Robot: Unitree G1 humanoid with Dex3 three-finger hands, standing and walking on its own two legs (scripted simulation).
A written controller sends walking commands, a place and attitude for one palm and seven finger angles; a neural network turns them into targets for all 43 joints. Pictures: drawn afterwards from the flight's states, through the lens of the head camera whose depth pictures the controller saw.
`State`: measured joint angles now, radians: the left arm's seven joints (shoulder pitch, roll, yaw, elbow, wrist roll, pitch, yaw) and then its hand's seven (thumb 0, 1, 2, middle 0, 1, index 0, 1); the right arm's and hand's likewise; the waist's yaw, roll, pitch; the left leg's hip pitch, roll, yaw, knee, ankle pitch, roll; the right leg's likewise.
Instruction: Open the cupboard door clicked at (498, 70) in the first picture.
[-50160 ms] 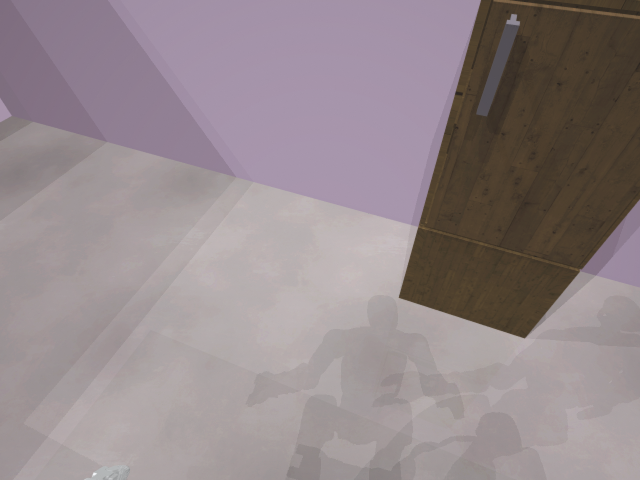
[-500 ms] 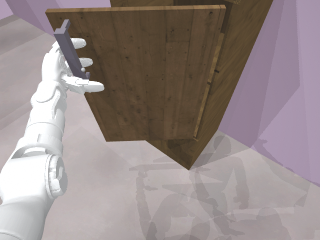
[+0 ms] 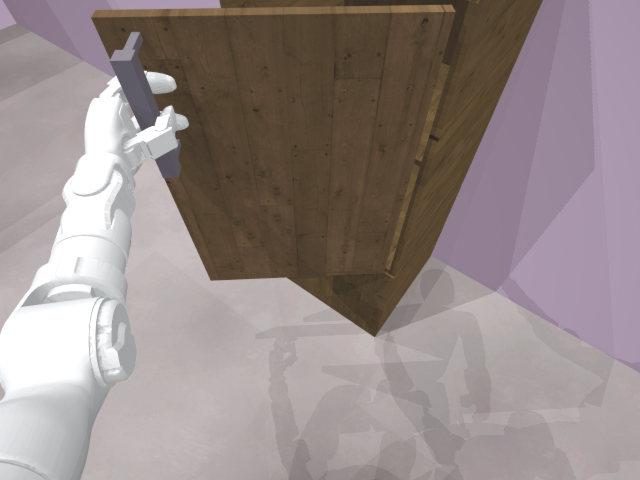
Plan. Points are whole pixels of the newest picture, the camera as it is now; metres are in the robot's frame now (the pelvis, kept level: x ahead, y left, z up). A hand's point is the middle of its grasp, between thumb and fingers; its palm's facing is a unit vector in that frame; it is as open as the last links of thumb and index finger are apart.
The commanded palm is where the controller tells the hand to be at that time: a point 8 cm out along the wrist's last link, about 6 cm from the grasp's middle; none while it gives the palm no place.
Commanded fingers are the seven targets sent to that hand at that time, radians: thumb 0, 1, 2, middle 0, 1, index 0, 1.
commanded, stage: close the thumb around the handle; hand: left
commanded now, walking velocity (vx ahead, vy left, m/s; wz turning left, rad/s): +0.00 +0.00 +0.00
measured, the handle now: (154, 111) +0.55 +0.19 +0.16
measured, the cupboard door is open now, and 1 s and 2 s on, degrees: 40 74 80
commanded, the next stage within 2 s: pull the door open along its arc in 0.06 s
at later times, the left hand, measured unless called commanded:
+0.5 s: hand (167, 150) +0.47 +0.16 +0.16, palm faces -0.01 -1.00 +0.00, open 5.7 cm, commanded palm +0.40 +0.21 +0.16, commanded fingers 0.00 0.90 0.90 -0.40 -1.35 -0.40 -1.35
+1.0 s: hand (237, 269) +0.30 +0.06 +0.17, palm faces +0.34 -0.94 +0.04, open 6.1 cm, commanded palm +0.22 +0.12 +0.16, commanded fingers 0.00 0.90 0.90 -0.40 -1.35 -0.40 -1.35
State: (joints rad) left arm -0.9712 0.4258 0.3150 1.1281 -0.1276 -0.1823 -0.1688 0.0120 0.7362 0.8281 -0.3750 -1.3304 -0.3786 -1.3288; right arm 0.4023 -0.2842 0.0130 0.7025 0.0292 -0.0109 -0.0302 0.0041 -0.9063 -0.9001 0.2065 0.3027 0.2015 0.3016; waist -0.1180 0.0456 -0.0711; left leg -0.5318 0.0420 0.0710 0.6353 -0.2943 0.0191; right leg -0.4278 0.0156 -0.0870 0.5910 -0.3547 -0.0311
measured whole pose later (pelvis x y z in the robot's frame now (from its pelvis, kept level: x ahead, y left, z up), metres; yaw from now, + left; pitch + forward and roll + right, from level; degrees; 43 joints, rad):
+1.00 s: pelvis +0.01 -0.03 +0.01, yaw +1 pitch -2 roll +1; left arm 0.02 -0.10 -0.14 -0.25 -0.03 0.34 0.45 0.02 0.68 0.72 -0.35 -1.33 -0.36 -1.33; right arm 0.06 -0.18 0.05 0.57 -0.01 0.11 0.01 0.01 -0.91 -0.90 0.20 0.30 0.20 0.30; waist 0.03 0.06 -0.08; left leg -0.19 0.04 0.05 0.48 -0.26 -0.02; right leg -0.09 0.02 -0.10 0.46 -0.34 -0.06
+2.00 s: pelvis -0.02 -0.02 +0.01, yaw +1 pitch -4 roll +0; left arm -0.05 -0.10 -0.26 -0.17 0.00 0.29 0.54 0.00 -0.43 0.33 -0.32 -1.05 -0.29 -1.05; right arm 0.09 -0.17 0.03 0.65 -0.02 0.10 0.01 0.01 -0.91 -0.90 0.20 0.30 0.20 0.30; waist 0.04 0.07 -0.02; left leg -0.20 0.02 -0.03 0.52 -0.25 -0.02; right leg -0.09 0.03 -0.09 0.50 -0.33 -0.06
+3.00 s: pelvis -0.01 -0.01 +0.01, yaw -2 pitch -4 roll +0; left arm 0.23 0.11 -0.17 -0.42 -0.12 0.24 0.07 -0.01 -0.50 0.30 -0.22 -0.34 -0.21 -0.33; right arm 0.14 -0.20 0.07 0.51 0.02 0.12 -0.01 0.01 -0.91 -0.90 0.20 0.30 0.20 0.30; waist 0.03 0.06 -0.03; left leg -0.18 0.02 0.02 0.50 -0.25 0.00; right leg -0.10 0.03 -0.05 0.47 -0.31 -0.04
